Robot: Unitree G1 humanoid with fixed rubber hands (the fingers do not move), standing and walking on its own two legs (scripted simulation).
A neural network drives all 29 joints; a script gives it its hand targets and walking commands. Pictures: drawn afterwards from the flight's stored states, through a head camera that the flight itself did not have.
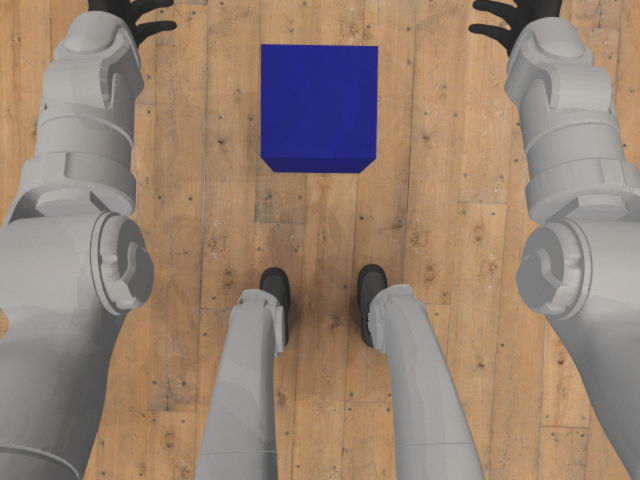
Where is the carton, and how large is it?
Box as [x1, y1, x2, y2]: [261, 44, 377, 172]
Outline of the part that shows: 261,44 261,157 273,171 360,172 375,158 377,46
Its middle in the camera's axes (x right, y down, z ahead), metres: +0.00 -0.25 +0.83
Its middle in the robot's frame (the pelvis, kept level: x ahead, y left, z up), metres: +0.57 +0.00 -0.53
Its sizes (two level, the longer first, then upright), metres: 0.210 0.200 0.250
